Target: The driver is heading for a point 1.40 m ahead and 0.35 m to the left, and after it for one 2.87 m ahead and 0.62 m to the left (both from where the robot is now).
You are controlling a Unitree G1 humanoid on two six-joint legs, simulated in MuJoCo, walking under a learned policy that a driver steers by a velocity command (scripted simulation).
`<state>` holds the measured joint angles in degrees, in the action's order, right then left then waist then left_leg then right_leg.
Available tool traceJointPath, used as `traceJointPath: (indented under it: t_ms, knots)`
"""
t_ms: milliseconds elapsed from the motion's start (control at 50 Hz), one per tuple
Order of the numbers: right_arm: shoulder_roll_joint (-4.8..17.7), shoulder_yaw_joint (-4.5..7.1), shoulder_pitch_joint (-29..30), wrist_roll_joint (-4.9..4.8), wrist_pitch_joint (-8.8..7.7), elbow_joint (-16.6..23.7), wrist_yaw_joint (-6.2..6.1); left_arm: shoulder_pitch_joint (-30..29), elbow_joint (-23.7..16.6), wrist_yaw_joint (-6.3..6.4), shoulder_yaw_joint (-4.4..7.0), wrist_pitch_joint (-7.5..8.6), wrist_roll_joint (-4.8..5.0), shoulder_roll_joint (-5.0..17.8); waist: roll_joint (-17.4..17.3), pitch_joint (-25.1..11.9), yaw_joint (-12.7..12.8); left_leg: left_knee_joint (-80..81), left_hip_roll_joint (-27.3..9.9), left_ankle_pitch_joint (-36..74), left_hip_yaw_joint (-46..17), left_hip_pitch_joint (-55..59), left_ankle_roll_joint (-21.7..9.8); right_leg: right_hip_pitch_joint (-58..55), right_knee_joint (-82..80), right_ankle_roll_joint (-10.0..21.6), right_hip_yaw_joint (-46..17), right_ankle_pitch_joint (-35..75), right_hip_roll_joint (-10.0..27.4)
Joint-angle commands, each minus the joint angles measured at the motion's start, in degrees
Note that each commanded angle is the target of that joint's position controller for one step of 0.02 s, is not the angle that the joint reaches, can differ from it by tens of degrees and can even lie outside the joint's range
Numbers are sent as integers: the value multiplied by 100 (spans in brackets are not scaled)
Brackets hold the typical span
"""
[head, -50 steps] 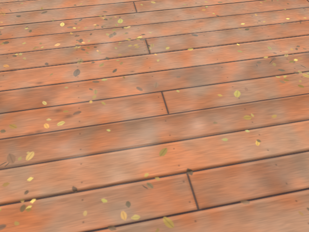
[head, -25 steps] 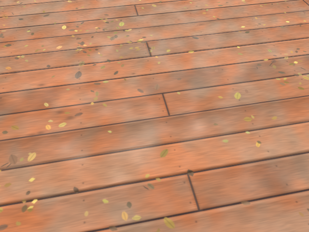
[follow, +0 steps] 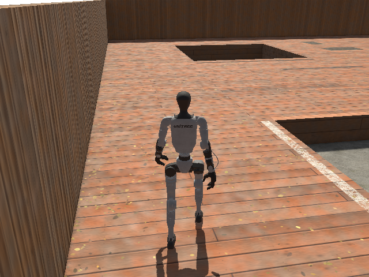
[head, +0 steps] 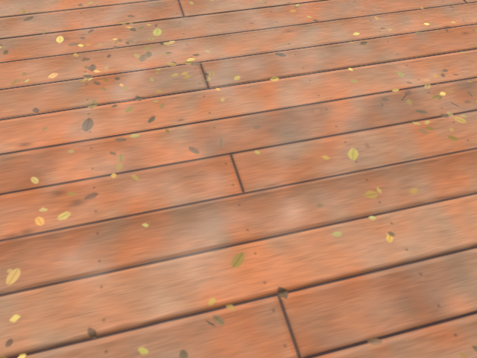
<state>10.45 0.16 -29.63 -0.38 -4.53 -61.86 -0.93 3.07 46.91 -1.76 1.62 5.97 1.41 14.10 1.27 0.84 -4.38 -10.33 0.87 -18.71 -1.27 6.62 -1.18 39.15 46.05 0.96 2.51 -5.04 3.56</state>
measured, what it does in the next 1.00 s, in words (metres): walks ahead: right foot, then left foot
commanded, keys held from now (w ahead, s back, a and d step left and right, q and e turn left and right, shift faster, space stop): w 0.78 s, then no key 0.22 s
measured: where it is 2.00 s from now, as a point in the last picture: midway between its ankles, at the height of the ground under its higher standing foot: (216, 305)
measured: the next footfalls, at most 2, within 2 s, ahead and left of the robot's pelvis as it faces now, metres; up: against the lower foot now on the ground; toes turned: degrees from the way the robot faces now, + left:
right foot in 0.12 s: +0.27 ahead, -0.13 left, +0.00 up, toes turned -1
left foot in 0.68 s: +0.56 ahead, +0.12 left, +0.00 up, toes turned +3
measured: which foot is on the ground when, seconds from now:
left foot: down 0.00-0.12, up 0.14-0.66, down 0.68-1.00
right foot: up 0.00-0.10, down 0.12-0.70, up 0.72-1.00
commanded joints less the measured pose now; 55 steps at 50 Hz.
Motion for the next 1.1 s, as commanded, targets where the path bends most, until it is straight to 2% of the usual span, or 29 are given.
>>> traceJointPath:
  t_ms: [20,60,80,100,120,140,160,180,200,220,260,280,380,460,540,620,660,680,700,720,740,760,780,820,860,900,960,1000,1100]
  knots:
    - [1232,262,83,-108,-106,281,-101,-727,-585,-19,10,-1,31,270,-783,805,266,804,-1246,2137,-426,-1261,-809,-996,-1179,31,-9,706,-199]
    - [1248,308,94,-88,-72,289,-87,-579,-584,-18,119,6,34,534,-779,587,461,257,-1420,3425,-370,-589,-672,-1245,-1490,208,-49,619,-313]
    - [1302,341,133,-28,-17,309,-74,-202,-485,-6,199,0,36,670,-861,239,677,-333,-1439,4492,-286,-325,-585,-1678,-1408,322,9,418,-437]
    - [1263,342,177,41,60,343,-58,586,-242,17,319,-24,57,852,-885,-266,1061,-1344,-1305,5322,-136,-331,-483,-2542,-1317,480,122,199,-602]
    - [1179,304,217,84,103,430,-40,1451,11,49,422,-61,75,1043,-808,-768,1450,-2622,-1078,5060,-16,-992,-330,-3805,-1294,658,-42,134,-428]
    - [531,130,-386,138,62,567,26,2201,173,73,538,-73,-95,1567,453,-1697,1250,-4898,-367,2758,138,-3022,-78,-5975,-1387,1391,-2232,-707,1045]
    - [72,-14,-744,28,-89,477,75,2394,276,-8,464,-63,-137,1449,1468,-2452,1092,-6300,358,-1333,-545,-3943,-33,-6394,-2738,1881,-4721,-2048,1903]
    - [750,164,-31,-172,-213,666,109,1929,275,-29,334,-17,-78,995,1039,-1437,1053,-6909,14,-1178,-740,-4520,-180,-5570,-3171,1539,-4546,-2471,1657]
    - [1028,233,595,-256,-273,886,100,1310,178,-33,275,14,-43,822,589,-591,898,-6822,-302,-588,-518,-4687,-285,-4536,-3288,1339,-3628,-2083,1531]
    - [1054,259,876,-195,-288,945,53,857,106,-46,235,47,-91,726,90,-286,711,-6524,-593,-46,-431,-4386,-301,-3640,-3426,1249,-2908,-1347,1333]
    - [843,299,650,-106,-147,901,15,529,135,-83,175,92,-202,507,280,-178,295,-6047,-916,378,-446,-3685,-276,-2706,-3720,1149,-1980,-706,921]
    - [741,297,563,-102,-74,884,6,557,197,-88,167,105,-182,469,332,-136,228,-5879,-950,381,-395,-3573,-239,-2513,-3854,1197,-1759,-631,841]
    - [846,370,1562,25,12,1296,-43,1134,489,96,230,114,-159,806,94,305,370,-4566,-1082,1404,-278,-4541,88,-2559,-4236,1366,-1320,-336,851]
    - [719,332,2378,5,-76,1529,39,1512,602,202,235,36,-95,903,79,334,640,-3083,-869,2444,-57,-4493,168,-2924,-4197,1155,-867,-9,689]
    - [680,271,3050,-64,-118,1758,164,1971,806,221,253,-57,-36,964,69,456,890,-2307,-693,2448,59,-4430,160,-3512,-3973,1106,-750,57,839]
    - [873,300,3118,-90,-182,1934,284,2024,882,235,315,-185,-15,1054,196,375,751,-1877,-566,1642,59,-4205,-107,-4222,-3421,957,-863,613,1164]
    - [1151,443,2282,-87,-209,1741,280,1783,821,229,320,-249,-36,1091,284,-136,229,-1674,-248,1391,344,-2929,-334,-4194,-2371,770,-637,2258,947]
    - [1476,598,1254,-72,-210,1442,233,1786,761,227,247,-265,-96,911,145,-850,-180,-1792,-336,1482,242,-1437,-548,-3653,-1099,595,-378,2439,606]
    - [2091,745,364,65,-191,1281,198,2260,598,195,72,-191,-173,389,-927,-1857,-188,-1822,-1794,1222,-1833,892,-1281,-1665,1156,228,-13,660,-69]
    - [1929,700,143,20,-157,1180,231,2438,678,166,-21,-46,-96,123,-1825,-2332,-137,-822,-2452,363,-4004,1708,-1799,-238,2474,74,-496,-2660,-760]
    - [1501,554,481,-10,-171,1240,241,1994,602,137,141,72,61,798,-1277,-1671,-172,-660,-2272,-7,-3593,1215,-1519,350,3017,208,-975,-2578,-377]
    - [1283,485,972,5,-168,1372,225,1518,456,129,168,130,143,919,-946,-1037,-54,-591,-2074,283,-2738,439,-1311,473,2954,300,-817,-2077,-62]
    - [1142,434,1392,38,-171,1435,239,1291,430,158,175,126,82,865,-525,-597,121,-388,-1838,803,-2107,-378,-1219,266,2580,281,-680,-1583,199]
    - [935,363,1778,122,-199,1467,270,1375,491,202,219,-24,-46,708,-557,-250,463,-155,-1510,2515,-1279,-1347,-1106,-458,2049,158,-654,-1207,401]
    - [978,367,1702,137,-232,1340,270,1628,574,235,199,-158,-86,466,-488,-266,653,-185,-1390,4218,-685,-1680,-1182,-816,1745,3,-542,-1134,326]
    - [1078,380,1689,136,-213,1243,196,1423,474,263,189,-212,-140,398,-494,-225,709,-197,-1282,5029,-256,-1774,-1192,-772,1084,-137,-461,-716,268]
    - [1141,369,1645,115,-117,1149,93,835,338,242,128,-217,-166,270,-575,-288,541,-236,-990,4961,223,-1822,-986,-1177,-366,-161,-298,312,121]
    - [1226,376,1434,100,-64,1014,61,528,287,219,128,-229,-148,312,-583,-374,388,-280,-1035,4701,201,-1613,-963,-1390,-890,-165,-273,741,-6]
    - [1175,376,1526,-2,93,800,20,349,260,176,193,-203,-205,544,-559,-320,467,-913,-1249,4055,-130,-1133,-886,-1661,-1691,96,-379,412,-95]
Velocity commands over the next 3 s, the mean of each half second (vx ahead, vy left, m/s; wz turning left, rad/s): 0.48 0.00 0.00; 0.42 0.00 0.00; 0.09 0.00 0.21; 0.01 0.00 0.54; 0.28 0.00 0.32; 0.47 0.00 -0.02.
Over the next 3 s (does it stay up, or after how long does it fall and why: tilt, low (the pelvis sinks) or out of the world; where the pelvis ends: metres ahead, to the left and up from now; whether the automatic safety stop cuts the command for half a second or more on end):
stays up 0.91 0.26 -0.02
